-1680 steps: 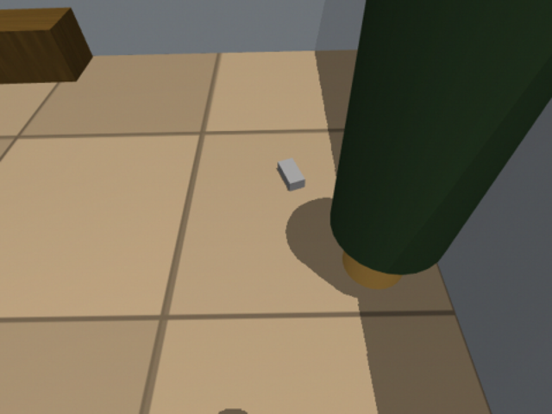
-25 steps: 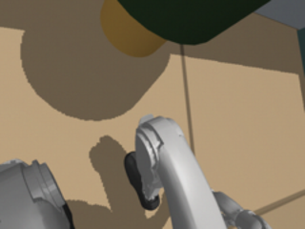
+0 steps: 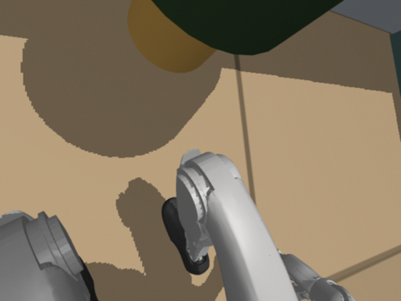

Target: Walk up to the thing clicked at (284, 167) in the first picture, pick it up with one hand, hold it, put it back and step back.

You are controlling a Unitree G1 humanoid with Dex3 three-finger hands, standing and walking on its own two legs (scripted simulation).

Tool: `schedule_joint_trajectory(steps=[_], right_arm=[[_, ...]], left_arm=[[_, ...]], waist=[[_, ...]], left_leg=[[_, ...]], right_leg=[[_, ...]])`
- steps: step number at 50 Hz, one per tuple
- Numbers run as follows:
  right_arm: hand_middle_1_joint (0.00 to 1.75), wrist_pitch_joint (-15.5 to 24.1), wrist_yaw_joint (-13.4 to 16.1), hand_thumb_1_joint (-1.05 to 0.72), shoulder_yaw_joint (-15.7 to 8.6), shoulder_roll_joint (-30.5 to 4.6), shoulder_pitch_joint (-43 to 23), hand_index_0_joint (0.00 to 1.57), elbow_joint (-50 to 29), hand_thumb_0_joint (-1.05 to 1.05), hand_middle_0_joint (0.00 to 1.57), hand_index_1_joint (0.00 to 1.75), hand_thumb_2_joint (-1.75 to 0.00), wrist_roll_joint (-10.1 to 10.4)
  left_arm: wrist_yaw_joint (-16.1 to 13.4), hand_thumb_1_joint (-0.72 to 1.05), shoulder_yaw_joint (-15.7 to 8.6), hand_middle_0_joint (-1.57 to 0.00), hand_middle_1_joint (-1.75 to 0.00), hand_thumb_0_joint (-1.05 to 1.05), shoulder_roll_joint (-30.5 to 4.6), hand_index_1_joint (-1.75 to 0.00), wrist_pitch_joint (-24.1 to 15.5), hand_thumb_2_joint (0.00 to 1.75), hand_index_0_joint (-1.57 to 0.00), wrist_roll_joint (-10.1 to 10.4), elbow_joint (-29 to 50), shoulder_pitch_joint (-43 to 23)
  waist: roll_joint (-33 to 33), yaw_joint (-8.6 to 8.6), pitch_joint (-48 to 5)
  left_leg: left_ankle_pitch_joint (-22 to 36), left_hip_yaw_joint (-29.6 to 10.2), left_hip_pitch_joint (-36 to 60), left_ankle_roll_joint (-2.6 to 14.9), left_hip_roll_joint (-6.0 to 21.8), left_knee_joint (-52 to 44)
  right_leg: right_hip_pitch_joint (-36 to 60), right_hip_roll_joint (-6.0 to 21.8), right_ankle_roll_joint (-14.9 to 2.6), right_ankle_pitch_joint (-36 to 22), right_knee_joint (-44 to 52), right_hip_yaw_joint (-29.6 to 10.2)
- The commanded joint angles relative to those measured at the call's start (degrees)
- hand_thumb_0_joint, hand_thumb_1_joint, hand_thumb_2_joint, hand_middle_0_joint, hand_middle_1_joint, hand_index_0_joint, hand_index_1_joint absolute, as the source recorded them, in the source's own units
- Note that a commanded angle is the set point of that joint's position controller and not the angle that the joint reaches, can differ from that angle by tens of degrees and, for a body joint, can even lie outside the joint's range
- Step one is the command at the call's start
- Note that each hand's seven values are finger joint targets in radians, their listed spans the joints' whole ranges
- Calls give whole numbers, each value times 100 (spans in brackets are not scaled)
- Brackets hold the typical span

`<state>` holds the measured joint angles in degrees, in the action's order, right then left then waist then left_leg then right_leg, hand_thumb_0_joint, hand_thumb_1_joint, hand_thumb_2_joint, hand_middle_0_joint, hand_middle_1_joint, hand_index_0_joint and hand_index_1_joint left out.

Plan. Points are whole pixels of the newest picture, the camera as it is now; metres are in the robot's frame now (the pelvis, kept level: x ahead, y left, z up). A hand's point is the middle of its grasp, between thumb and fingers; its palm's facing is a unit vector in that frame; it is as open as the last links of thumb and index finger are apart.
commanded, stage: close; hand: left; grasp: from above
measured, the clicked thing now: out of the picture +0.44 +0.34 -0.27
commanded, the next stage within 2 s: settle in 0.14 s
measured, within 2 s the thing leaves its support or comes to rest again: leaves its support in 0.62 s
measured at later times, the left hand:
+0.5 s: hand out of the picture +0.44 +0.34 -0.24, palm faces -0.45 -0.15 -0.88, open 11.0 cm
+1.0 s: hand out of the picture +0.43 +0.35 -0.16, palm faces -0.46 -0.10 -0.88, open 10.8 cm
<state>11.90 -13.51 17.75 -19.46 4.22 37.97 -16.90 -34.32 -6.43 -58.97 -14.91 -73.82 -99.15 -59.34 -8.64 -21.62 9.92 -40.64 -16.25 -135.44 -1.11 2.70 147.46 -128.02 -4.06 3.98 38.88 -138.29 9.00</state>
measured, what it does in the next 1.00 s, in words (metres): stands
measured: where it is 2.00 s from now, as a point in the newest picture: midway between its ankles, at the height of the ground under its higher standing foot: (142, 276)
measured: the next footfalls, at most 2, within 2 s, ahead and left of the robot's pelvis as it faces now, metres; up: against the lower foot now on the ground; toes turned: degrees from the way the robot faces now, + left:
none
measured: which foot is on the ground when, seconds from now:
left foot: down 0.00-1.00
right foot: down 0.00-1.00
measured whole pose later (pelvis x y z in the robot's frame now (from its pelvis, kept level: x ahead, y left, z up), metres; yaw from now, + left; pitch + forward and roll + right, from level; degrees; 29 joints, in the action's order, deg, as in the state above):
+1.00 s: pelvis +0.00 +0.00 +0.02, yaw +4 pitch +33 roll -11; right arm 5.8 -13.4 7.1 -17.4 5.8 38.3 -9.0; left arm -18.6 -3.2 -45.8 -9.8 -70.3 -77.7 -53.4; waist -1.5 -14.6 -0.2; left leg -39.1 -11.2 -135.6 -0.5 1.7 140.7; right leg -128.4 -1.5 3.1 40.2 -134.8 5.7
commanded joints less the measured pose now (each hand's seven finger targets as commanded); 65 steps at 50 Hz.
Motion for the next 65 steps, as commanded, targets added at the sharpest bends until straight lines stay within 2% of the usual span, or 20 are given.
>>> schedule_joint_trajectory(steps=[1, 8, 12, 16, 18, 25, 27, 30, 31, 32, 34, 36, 40, 45, 48, 52, 55, 57, 64, 65], right_arm=[[30, -56, 108, -89, -486, -1808, 973, 20, -15, 0, 20, 30, -90, 42], [30, -104, 132, -89, -473, -1808, 911, 20, 8, 0, 20, 30, -90, 16], [30, -103, 130, -89, -445, -1802, 874, 20, -15, 0, 20, 30, -90, 7], [30, -119, 156, -91, -485, -1814, 926, 20, -16, 0, 20, 30, -90, -25], [30, -112, 143, -91, -548, -1878, 1009, 20, 15, 0, 20, 30, -90, 5], [30, -136, 113, -91, -759, -1834, 1031, 20, 9, 0, 20, 30, -90, 63], [30, -154, 104, -91, -861, -1782, 1005, 20, -31, 0, 20, 30, -90, 111], [30, -118, 22, -91, -942, -1624, 1053, 20, 98, 0, 20, 30, -90, 204], [30, -107, 6, -91, -1019, -1685, 1141, 20, 125, 0, 20, 30, -90, 242], [30, -130, 12, -91, -1125, -1731, 1157, 20, 66, 0, 20, 30, -90, 293], [30, -204, -2, -91, -1243, -1690, 1118, 20, -17, 0, 20, 30, -90, 382], [30, -256, -55, -91, -1321, -1519, 1204, 20, 112, 0, 20, 30, -90, 490], [30, -385, -47, -91, -1478, -1488, 1363, 20, 107, 0, 20, 30, -90, 656], [30, -572, 41, -91, -1560, -1383, 1370, 20, 48, 0, 20, 30, -90, 809], [30, -674, 132, -91, -1566, -1364, 1419, 20, -6, 0, 20, 30, -90, 856], [30, -801, 244, -91, -1565, -1289, 1435, 20, -66, 0, 20, 30, -90, 891], [30, -871, 327, -91, -1576, -1282, 1531, 20, -91, 0, 20, 30, -90, 914], [30, -933, 384, -91, -1605, -1264, 1489, 20, -103, 0, 20, 30, -90, 936], [30, -1040, 531, -94, -1649, -1250, 1631, 20, -105, 0, 20, 30, -91, 940], [30, -1049, 557, -89, -1678, -1239, 1619, 20, -134, 0, 20, 30, -89, 955]], left_arm=[[-123, 40, -73, -76, -74, 0, -1319, -73, -18, 75, -77, 41, 364, -1048], [-167, 47, -170, -82, -74, 0, -1437, -73, -3, 79, -82, -3, 599, -1215], [-136, 51, -32, -84, -75, 0, -1261, -75, 14, 82, -85, -28, 223, -1032], [-145, 47, -140, -87, -77, 0, -1446, -76, 30, 85, -88, -46, 576, -1166], [-100, 47, -119, -88, -76, 0, -1421, -76, 60, 86, -88, -49, 683, -1260], [-14, 46, -431, -88, -75, 0, -1546, -75, 134, 86, -88, -23, 1372, -1162], [30, 47, -483, -89, -73, 0, -1525, -74, 129, 86, -89, 31, 1939, -1228], [179, 49, -104, -90, -72, 0, -986, -72, 160, 82, -90, 139, 2421, -1357], [212, 49, -198, -89, -70, 0, -1069, -70, 163, 81, -89, 165, 2630, -1392], [209, 49, -565, -89, -71, 0, -1429, -71, 208, 81, -89, 158, 2794, -1056], [329, 54, -498, -93, -70, 0, -1157, -70, 256, 82, -93, 177, 3131, -1042], [484, 59, -209, -97, -68, 0, -670, -68, 341, 80, -97, 280, 3210, -1159], [789, 65, -56, -102, -69, 0, -455, -69, 450, 82, -103, 262, 3124, -1268], [1166, 74, 61, -110, -73, 0, -209, -73, 518, 88, -110, 418, 3251, -1298], [1389, 75, 146, -110, -74, 0, -65, -74, 474, 92, -110, 433, 3158, -1380], [1540, 72, 56, -109, -74, 0, -234, -75, 340, 91, -109, 430, 3323, -1441], [1618, 71, 51, -107, -76, 0, -295, -76, 264, 91, -107, 378, 3353, -1524], [1632, 69, -69, -107, -75, 0, -476, -76, 211, 95, -106, 365, 3518, -1552], [1643, 69, -148, -108, -76, 0, -620, -76, 172, 88, -108, 311, 3728, -1683], [1660, 61, -137, -100, -68, 0, -569, -68, 193, 87, -100, 352, 3772, -1600]], waist=[[2705, -149, -3460], [2990, -97, -3707], [2688, -227, -3263], [3012, -86, -3740], [3119, -148, -3717], [3469, 110, -4051], [3743, 213, -4510], [3836, 182, -4636], [3875, 187, -4622], [3975, 413, -4980], [4036, 538, -5207], [3968, 503, -5017], [3490, 444, -4951], [3218, 619, -5088], [2928, 495, -4887], [2781, 629, -5056], [2769, 584, -5058], [2887, 707, -5271], [2940, 719, -5374], [2998, 762, -5402]], left_leg=[[924, 687, 2484, 183, 98, -1441], [1163, 642, 2737, 133, 98, -1477], [926, 650, 2465, 163, 98, -1476], [1072, 679, 2735, 151, 92, -1475], [1220, 688, 2807, 143, 83, -1460], [1360, 736, 3050, 71, 66, -1555], [1499, 779, 3308, 62, 75, -1593], [1705, 870, 3398, 73, 64, -1496], [1737, 882, 3390, 53, 37, -1521], [1930, 878, 3633, 47, 49, -1591], [2064, 932, 3678, 22, 15, -1649], [1937, 978, 3619, 55, 7, -1724], [1588, 1037, 3277, 148, -37, -1752], [1448, 1062, 3311, 172, -86, -2055], [1350, 1090, 3110, 198, -140, -2049], [1283, 1184, 3008, 224, -167, -2099], [1404, 1200, 3127, 217, -172, -2125], [1377, 1183, 3287, 198, -152, -2190], [1359, 1237, 3440, 208, -160, -2304], [1297, 1242, 3554, 197, -163, -2387]], right_leg=[[1975, -194, -453, -1274, 1290, 631], [1920, -198, -477, -1437, 1156, 707], [1828, -203, -456, -1278, 1236, 685], [1974, -198, -462, -1400, 1231, 654], [1921, -184, -455, -1533, 1188, 676], [1842, -142, -539, -1548, 1136, 653], [1991, -145, -545, -1670, 1161, 595], [1912, -132, -535, -1919, 1168, 548], [1847, -102, -557, -1899, 1171, 568], [2027, -110, -553, -1995, 1181, 508], [1928, -61, -628, -2016, 1200, 485], [1722, -55, -602, -1954, 1243, 421], [1733, -33, -581, -1756, 1442, 317], [1752, 29, -580, -1591, 1575, 261], [1775, 58, -587, -1491, 1663, 230], [2031, 58, -587, -1355, 1813, 108], [2060, 73, -592, -1453, 1870, 89], [2008, 64, -620, -1365, 1830, 52], [2048, 94, -616, -1328, 2005, 15], [2025, 104, -626, -1251, 2024, 9]])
